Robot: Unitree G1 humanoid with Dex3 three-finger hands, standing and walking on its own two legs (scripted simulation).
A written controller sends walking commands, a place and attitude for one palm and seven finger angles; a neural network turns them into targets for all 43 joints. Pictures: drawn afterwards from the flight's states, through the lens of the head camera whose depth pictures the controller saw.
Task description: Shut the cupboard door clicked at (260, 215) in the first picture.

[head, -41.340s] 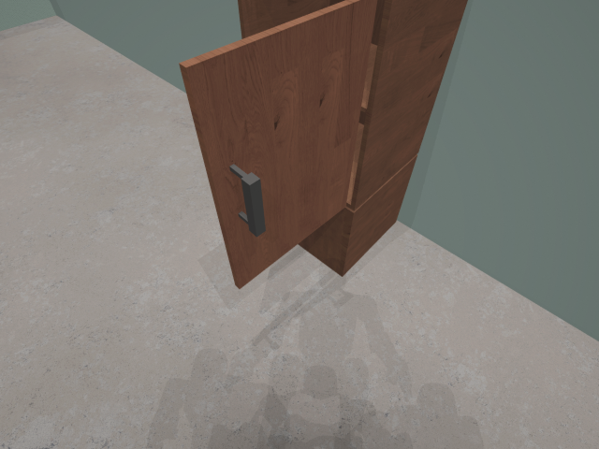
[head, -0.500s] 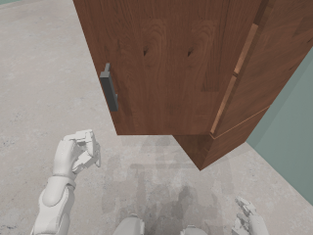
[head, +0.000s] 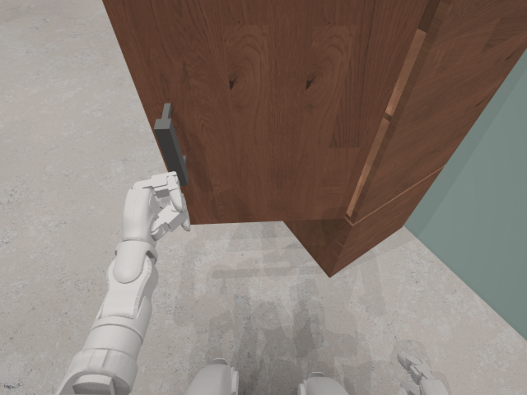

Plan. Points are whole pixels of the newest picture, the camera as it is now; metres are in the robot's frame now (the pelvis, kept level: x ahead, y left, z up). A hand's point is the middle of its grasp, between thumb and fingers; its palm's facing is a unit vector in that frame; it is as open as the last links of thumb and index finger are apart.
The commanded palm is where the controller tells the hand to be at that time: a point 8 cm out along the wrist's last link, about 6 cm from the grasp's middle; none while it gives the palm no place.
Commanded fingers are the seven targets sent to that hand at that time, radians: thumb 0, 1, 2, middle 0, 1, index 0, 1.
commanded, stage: bring the fist close to the handle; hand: left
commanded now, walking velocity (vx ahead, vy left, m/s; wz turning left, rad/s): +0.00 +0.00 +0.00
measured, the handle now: (174, 146) +0.52 +0.18 +0.05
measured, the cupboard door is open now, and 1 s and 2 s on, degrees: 59 58 45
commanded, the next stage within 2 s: push the door shut along its arc in 0.52 s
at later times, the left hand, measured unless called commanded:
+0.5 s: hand (190, 194) +0.41 +0.13 +0.05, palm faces +0.07 -1.00 -0.03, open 3.1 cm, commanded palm +0.38 +0.19 +0.06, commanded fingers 0.00 0.90 0.90 -1.30 -1.50 -1.30 -1.50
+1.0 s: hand (187, 173) +0.45 +0.14 +0.06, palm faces -0.03 -1.00 -0.03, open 3.1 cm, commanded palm +0.43 +0.19 +0.06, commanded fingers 0.00 0.90 0.90 -1.30 -1.50 -1.30 -1.50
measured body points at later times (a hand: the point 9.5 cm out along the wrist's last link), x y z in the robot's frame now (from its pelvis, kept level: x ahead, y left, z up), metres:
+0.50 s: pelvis +0.00 +0.00 +0.00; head +0.08 -0.01 +0.44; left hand +0.40 +0.19 +0.06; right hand +0.07 -0.26 -0.13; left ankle +0.05 +0.11 -0.66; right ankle +0.01 -0.10 -0.66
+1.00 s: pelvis +0.00 +0.00 -0.01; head +0.08 +0.00 +0.43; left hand +0.44 +0.20 +0.07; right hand +0.08 -0.27 -0.13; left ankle +0.05 +0.11 -0.66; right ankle +0.01 -0.10 -0.66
